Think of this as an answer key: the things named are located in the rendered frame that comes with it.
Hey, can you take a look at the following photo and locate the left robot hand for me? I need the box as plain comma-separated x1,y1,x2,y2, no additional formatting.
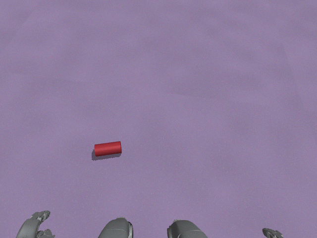
16,211,55,238

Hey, can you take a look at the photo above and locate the can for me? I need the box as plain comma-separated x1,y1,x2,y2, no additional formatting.
94,141,122,157

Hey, can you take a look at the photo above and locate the right robot hand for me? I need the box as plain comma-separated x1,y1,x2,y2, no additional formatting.
263,228,283,238

